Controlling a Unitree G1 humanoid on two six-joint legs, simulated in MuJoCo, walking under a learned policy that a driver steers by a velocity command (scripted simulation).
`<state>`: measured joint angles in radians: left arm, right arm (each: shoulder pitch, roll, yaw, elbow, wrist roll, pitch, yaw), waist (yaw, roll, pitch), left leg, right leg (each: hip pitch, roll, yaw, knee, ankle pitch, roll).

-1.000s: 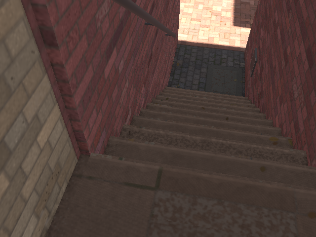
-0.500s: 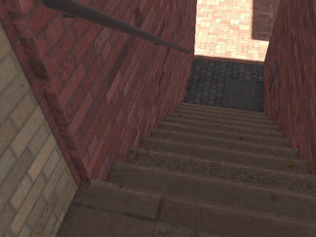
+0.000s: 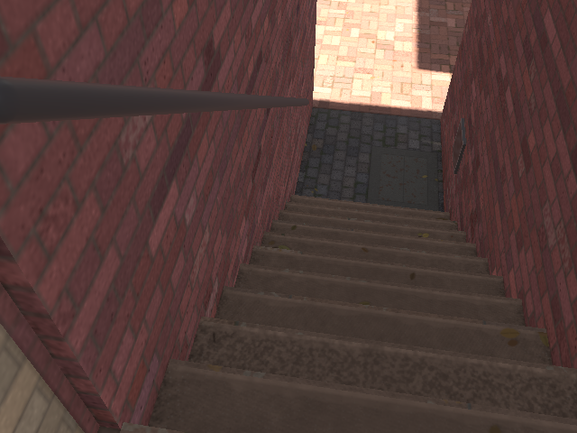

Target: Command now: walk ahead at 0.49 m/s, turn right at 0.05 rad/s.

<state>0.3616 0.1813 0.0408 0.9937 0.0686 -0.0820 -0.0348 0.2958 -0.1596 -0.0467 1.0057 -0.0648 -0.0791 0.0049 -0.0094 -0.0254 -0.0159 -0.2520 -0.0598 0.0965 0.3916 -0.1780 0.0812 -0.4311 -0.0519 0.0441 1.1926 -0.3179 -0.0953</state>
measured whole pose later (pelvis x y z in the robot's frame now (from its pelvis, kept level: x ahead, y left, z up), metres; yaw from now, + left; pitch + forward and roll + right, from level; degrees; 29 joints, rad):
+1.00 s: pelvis +0.30 -0.06 -0.02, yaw -29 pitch +2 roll -1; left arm 0.23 0.28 0.09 0.71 -0.01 0.09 0.05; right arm 0.23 -0.20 -0.01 0.77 0.00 0.02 -0.03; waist 0.03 -0.04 -0.01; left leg -0.31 -0.03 -0.01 0.66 -0.36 0.03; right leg -0.46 0.19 0.17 0.76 -0.41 -0.04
